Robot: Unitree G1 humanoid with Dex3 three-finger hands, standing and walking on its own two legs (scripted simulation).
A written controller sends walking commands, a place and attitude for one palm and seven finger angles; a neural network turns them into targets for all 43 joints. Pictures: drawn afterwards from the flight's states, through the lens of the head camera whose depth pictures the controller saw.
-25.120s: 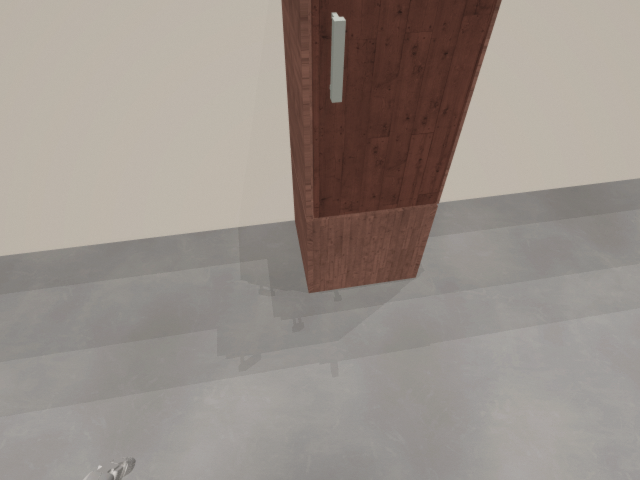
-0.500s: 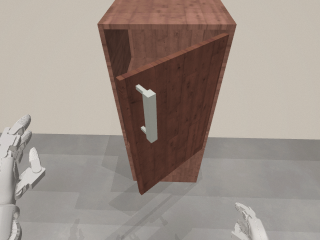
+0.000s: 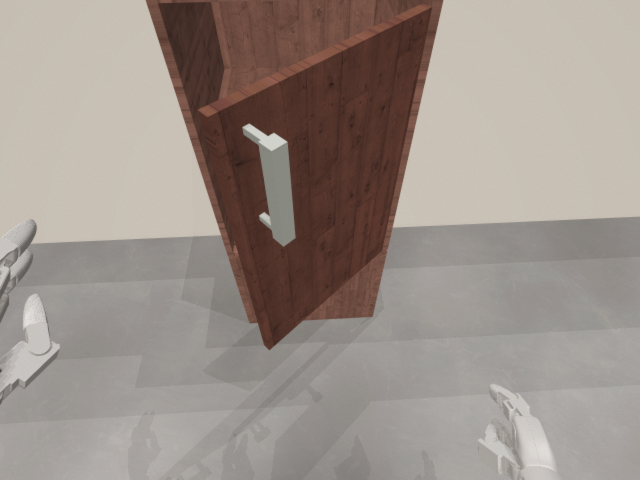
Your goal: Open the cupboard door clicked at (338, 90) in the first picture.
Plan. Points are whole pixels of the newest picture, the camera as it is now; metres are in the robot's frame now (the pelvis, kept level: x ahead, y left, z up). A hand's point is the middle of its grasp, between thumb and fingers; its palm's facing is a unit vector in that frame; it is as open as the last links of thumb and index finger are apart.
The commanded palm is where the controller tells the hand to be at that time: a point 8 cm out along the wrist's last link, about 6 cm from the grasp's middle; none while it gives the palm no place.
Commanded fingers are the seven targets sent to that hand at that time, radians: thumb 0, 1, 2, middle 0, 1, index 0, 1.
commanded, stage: step back with the hand held close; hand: left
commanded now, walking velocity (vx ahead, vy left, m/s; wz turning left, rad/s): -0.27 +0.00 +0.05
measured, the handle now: (269, 188) +0.43 +0.10 +0.13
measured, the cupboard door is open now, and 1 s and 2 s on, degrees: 42 42 42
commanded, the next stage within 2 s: stop stepping back and stand still in 0.66 s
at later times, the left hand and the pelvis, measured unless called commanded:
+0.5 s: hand out of the picture +0.09 +0.27 +0.15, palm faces +0.45 -0.77 -0.45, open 7.4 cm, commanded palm +0.03 +0.32 +0.18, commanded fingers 0.00 0.90 0.90 -0.20 -0.30 -0.20 -0.30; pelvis -0.09 +0.01 -0.01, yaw +3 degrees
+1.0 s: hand out of the picture -0.03 +0.25 +0.16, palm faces +0.33 -0.80 -0.50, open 7.4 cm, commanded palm -0.09 +0.29 +0.18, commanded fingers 0.00 0.90 0.90 -0.20 -0.30 -0.20 -0.30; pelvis -0.24 +0.00 -0.01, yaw -2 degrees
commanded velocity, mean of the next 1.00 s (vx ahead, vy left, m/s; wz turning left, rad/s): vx -0.18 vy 0.01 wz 0.00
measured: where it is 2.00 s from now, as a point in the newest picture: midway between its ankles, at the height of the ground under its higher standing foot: outside the picture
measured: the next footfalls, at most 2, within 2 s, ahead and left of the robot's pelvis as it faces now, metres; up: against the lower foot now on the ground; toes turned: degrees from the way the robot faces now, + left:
left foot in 0.58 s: -0.02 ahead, +0.10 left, +0.00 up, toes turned +2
right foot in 0.98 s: -0.31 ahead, -0.09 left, +0.00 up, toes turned -3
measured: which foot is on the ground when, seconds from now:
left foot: down 0.00-0.44, up 0.46-0.56, down 0.58-0.96, up 0.98-1.00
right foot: down 0.00-0.60, up 0.62-0.96, down 0.98-1.00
